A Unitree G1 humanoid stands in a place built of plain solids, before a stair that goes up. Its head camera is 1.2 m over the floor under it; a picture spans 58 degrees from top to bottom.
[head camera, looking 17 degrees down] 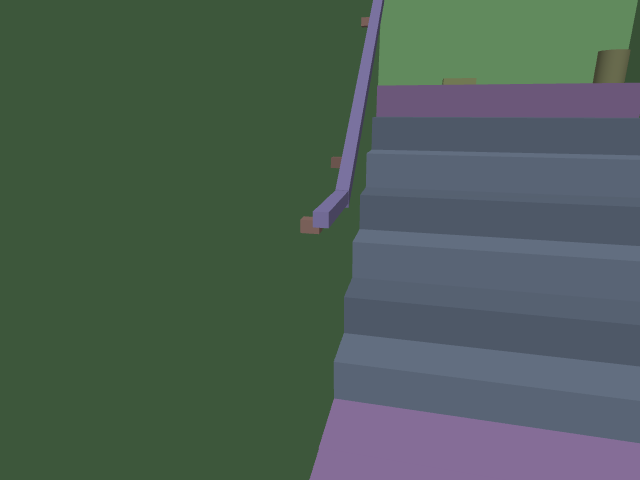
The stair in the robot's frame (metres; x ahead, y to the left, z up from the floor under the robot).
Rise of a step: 0.19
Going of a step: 0.23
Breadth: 1.50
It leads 13 degrees to the right of straight ahead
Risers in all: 7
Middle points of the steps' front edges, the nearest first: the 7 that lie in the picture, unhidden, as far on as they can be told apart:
1.40 -0.79 0.19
1.62 -0.84 0.38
1.85 -0.89 0.57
2.07 -0.94 0.76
2.29 -0.99 0.95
2.51 -1.04 1.14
2.73 -1.09 1.33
